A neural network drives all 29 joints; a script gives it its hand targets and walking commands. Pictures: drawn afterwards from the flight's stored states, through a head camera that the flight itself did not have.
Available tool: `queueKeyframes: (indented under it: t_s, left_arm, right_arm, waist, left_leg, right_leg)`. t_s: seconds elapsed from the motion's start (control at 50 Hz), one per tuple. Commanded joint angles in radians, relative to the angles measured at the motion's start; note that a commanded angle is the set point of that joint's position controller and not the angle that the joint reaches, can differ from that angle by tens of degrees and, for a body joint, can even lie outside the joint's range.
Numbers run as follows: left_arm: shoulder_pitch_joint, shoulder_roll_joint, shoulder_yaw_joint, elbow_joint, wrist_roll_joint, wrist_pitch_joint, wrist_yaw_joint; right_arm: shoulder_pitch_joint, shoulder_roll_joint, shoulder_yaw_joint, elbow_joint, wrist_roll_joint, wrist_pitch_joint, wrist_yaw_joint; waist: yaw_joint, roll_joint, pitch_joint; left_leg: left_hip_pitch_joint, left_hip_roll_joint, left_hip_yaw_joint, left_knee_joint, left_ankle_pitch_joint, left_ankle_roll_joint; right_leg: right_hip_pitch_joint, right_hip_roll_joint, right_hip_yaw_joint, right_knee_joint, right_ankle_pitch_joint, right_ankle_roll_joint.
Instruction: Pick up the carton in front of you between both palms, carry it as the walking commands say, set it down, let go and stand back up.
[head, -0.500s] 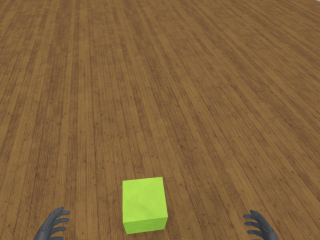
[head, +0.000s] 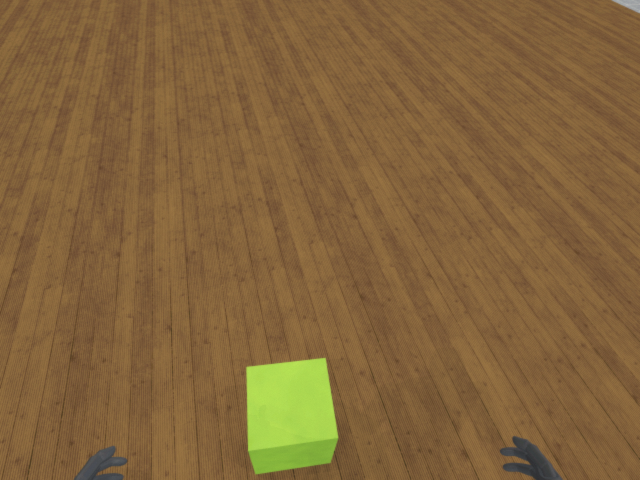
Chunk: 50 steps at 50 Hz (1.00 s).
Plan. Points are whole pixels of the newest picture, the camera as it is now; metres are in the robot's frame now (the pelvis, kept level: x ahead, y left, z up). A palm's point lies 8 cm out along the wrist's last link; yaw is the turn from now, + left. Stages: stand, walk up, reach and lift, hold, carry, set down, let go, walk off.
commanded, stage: stand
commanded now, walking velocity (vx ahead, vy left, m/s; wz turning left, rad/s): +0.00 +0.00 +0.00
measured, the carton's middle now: (290, 416) +0.40 +0.05 -0.65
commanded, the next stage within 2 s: none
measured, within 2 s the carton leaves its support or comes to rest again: neither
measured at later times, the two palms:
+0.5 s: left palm out of the picture +0.08 +0.30 -0.10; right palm out of the picture +0.09 -0.30 -0.09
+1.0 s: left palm out of the picture +0.06 +0.30 -0.10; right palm out of the picture +0.07 -0.31 -0.09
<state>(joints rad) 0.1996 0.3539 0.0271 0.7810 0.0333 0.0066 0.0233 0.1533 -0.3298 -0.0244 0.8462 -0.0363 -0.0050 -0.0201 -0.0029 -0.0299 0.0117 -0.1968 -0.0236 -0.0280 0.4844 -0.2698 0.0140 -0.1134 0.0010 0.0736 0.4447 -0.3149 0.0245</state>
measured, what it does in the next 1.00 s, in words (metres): stands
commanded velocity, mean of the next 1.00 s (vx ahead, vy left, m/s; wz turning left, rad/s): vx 0.00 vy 0.00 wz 0.00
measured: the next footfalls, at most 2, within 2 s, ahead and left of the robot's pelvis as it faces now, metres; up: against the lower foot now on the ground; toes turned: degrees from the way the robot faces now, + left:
none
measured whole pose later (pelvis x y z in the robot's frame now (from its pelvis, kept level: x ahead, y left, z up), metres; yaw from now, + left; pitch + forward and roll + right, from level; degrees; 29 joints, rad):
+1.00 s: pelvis -0.02 +0.00 +0.01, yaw +1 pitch -2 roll +0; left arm 0.16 0.39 0.02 0.98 0.02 -0.01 0.01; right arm 0.12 -0.38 0.00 1.03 -0.02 -0.01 -0.01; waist 0.00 -0.02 0.03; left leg -0.17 -0.02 -0.05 0.40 -0.19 0.00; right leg -0.08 0.00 0.05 0.36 -0.24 0.02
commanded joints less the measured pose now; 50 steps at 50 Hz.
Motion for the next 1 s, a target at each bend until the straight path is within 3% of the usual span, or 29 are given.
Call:
queueKeyframes:
  t_s: [0.0, 0.46, 0.98]
  left_arm:
    - [-0.017, 0.141, 0.032, -0.043, -0.001, -0.014, 0.004]
    - [-0.037, 0.171, 0.022, 0.078, -0.007, -0.024, -0.002]
    - [-0.064, 0.194, 0.019, 0.161, -0.014, -0.023, -0.007]
  right_arm:
    - [-0.033, -0.168, -0.037, -0.042, 0.001, -0.013, -0.003]
    - [-0.052, -0.198, -0.022, 0.074, 0.01, -0.016, 0.003]
    - [-0.068, -0.221, -0.01, 0.144, 0.019, -0.017, 0.004]
  waist:
    - [0.001, 0.028, -0.043]
    - [0.0, 0.032, -0.01]
    - [-0.001, 0.033, -0.007]
  left_leg:
    - [0.06, 0.104, -0.088, -0.068, 0.293, 0.013]
    - [0.049, 0.114, -0.112, -0.127, 0.199, 0.016]
    - [0.05, 0.119, -0.129, -0.143, 0.209, 0.014]
  right_leg:
    - [-0.039, -0.07, 0.036, -0.056, 0.257, -0.019]
    - [-0.031, -0.088, 0.048, -0.119, 0.181, -0.03]
    - [-0.008, -0.099, 0.044, -0.144, 0.175, -0.033]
